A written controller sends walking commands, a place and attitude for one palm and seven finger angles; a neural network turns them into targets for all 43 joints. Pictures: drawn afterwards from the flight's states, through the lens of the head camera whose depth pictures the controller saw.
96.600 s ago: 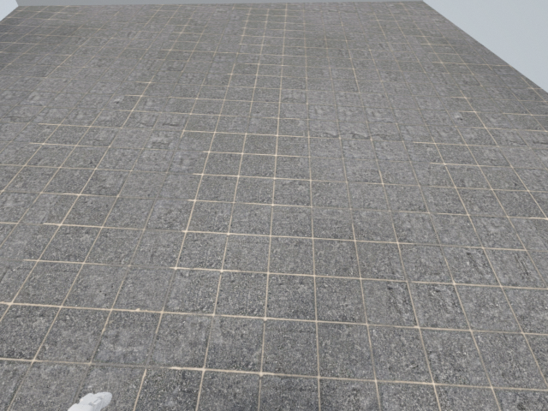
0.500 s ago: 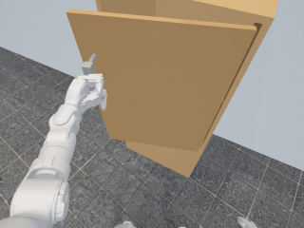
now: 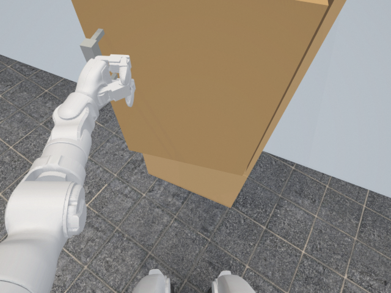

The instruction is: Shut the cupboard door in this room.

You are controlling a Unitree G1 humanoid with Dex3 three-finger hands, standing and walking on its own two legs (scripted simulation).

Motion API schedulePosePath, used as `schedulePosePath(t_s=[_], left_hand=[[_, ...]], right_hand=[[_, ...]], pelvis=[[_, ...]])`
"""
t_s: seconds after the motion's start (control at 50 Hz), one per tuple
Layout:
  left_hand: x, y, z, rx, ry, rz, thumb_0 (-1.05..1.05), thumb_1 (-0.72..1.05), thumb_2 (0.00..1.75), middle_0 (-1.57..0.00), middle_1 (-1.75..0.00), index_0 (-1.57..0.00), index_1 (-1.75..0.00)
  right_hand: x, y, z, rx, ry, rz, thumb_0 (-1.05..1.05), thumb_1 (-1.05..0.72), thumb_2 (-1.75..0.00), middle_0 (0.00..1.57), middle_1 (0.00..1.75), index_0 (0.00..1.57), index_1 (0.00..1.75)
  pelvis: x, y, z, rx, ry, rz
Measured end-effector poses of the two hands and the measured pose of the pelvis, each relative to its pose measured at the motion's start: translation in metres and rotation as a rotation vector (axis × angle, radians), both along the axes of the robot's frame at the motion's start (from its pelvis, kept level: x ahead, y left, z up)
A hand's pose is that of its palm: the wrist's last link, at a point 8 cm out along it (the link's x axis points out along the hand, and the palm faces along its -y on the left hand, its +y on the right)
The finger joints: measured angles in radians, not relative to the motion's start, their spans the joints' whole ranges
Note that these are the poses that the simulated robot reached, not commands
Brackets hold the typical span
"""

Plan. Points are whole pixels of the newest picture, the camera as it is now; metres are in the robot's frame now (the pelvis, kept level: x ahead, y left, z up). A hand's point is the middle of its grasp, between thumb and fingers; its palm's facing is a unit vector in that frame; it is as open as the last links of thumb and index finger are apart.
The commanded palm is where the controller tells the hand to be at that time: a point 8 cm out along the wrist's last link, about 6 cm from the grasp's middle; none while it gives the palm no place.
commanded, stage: push the door shut along its arc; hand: left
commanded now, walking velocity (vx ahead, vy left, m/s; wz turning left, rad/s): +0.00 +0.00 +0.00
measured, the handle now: (103, 63) +0.57 +0.17 +0.12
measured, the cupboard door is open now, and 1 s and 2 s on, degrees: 10 0 0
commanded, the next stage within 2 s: pull the fist back off the door in 0.64 s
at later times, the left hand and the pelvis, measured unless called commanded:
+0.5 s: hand (149, 68) +0.54 +0.07 +0.13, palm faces -0.42 -0.91 -0.01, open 2.8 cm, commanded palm +0.55 +0.10 +0.12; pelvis +0.01 -0.01 -0.01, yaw -1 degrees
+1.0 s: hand (163, 64) +0.57 +0.04 +0.11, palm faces +0.06 -1.00 -0.04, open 2.7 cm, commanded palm +0.54 +0.08 +0.12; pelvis +0.01 -0.01 -0.02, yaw -1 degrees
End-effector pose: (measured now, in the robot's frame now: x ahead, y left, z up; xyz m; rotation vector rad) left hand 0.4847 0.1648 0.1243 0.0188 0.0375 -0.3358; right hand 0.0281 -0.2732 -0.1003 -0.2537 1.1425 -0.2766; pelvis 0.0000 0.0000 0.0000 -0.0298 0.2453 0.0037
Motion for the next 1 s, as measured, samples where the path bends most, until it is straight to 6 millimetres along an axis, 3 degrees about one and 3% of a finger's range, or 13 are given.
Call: schedulePosePath(t_s=[0.22,0.42,0.76,0.88,0.94,1.0], left_hand=[[0.036,-0.039,0.007,-0.03,0.001,-0.056,0.02,0.9,0.9,-1.29,-1.5,-1.3,-1.5],[0.052,-0.038,0.005,-0.001,0.021,-0.072,-0.03,0.84,0.9,-1.29,-1.5,-1.29,-1.5],[0.07,-0.059,0.006,0.005,0.032,-0.128,-0.03,0.98,1.0,-1.29,-1.5,-1.3,-1.5],[0.073,-0.066,-0.004,-0.142,0.059,0.184,-0.04,0.85,0.96,-1.29,-1.5,-1.3,-1.5],[0.065,-0.067,-0.007,-0.096,0.018,0.343,-0.06,0.8,0.95,-1.29,-1.5,-1.29,-1.5],[0.058,-0.073,-0.009,0.02,-0.04,0.391,-0.04,0.81,0.93,-1.29,-1.5,-1.29,-1.5]], right_hand=[[-0.024,-0.003,-0.004,0.005,0.043,-0.067,0.01,-0.91,-0.9,0.2,0.3,0.2,0.3],[-0.039,-0.002,-0.009,0.021,0.119,-0.091,0.01,-0.91,-0.9,0.2,0.3,0.2,0.3],[-0.029,-0.016,-0.016,-0.039,0.141,-0.051,0.0,-0.91,-0.9,0.2,0.3,0.2,0.3],[-0.029,-0.003,-0.02,0.031,0.139,-0.018,0.0,-0.91,-0.9,0.2,0.3,0.2,0.3],[-0.029,0.008,-0.025,0.087,0.138,0.014,0.0,-0.91,-0.9,0.2,0.3,0.2,0.3],[-0.033,0.017,-0.029,0.136,0.132,0.005,0.0,-0.91,-0.9,0.2,0.3,0.2,0.3]], pelvis=[[0.006,-0.003,-0.005,0.005,0.049,-0.029],[0.01,-0.009,-0.009,0.004,0.074,-0.029],[0.007,-0.011,-0.02,-0.007,0.127,-0.005],[0.01,-0.01,-0.022,-0.007,0.156,-0.008],[0.011,-0.011,-0.023,-0.004,0.159,-0.011],[0.012,-0.013,-0.023,0.0,0.146,-0.016]])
